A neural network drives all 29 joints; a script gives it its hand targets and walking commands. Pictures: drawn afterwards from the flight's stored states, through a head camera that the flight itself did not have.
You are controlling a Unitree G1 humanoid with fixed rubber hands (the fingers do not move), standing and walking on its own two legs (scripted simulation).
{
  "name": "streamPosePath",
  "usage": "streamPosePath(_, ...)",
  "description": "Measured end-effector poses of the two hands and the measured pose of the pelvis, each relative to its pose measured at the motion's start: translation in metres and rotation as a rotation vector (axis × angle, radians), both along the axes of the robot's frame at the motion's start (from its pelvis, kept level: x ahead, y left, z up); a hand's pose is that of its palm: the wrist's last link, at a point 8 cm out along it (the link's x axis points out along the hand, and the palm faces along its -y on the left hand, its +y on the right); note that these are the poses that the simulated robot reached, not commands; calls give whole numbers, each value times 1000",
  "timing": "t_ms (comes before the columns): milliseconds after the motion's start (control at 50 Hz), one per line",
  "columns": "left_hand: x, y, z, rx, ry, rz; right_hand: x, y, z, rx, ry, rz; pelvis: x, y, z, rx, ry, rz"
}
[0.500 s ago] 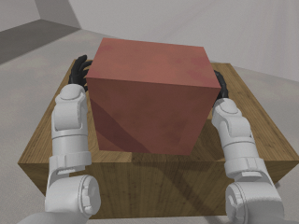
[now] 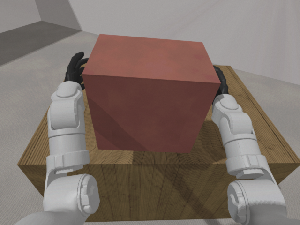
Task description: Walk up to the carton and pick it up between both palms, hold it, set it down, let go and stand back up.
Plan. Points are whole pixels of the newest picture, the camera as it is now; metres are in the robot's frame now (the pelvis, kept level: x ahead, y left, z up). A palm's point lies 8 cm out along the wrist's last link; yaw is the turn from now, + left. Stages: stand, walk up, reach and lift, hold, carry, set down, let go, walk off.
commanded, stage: hold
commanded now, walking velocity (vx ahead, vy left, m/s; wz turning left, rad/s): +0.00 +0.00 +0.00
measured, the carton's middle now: (148, 97) +0.40 -0.01 +0.16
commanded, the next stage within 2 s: none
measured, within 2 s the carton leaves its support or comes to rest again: neither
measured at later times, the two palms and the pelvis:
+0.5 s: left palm (66, 79) +0.36 +0.18 +0.24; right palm (217, 87) +0.36 -0.18 +0.22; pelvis +0.00 -0.01 +0.00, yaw +0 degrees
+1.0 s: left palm (65, 81) +0.36 +0.19 +0.24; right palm (217, 89) +0.36 -0.17 +0.22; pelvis -0.01 -0.01 +0.00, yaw +1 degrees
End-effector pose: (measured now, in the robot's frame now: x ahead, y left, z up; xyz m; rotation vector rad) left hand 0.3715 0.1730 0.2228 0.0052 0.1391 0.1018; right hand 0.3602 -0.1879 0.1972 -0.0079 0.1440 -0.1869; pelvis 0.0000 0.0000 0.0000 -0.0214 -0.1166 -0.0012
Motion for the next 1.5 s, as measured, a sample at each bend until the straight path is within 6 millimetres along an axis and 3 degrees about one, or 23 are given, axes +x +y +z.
streamPosePath(540, -10, 10, 23, -4, -12, 36, 3, 10, 25, -1, -15, 33, -3, -6, 0, 3, 1, 10)
streamPosePath(1500, -10, 11, 17, -6, 2, 34, 2, 11, 23, -9, -4, 32, -3, -6, 0, 3, 4, 14)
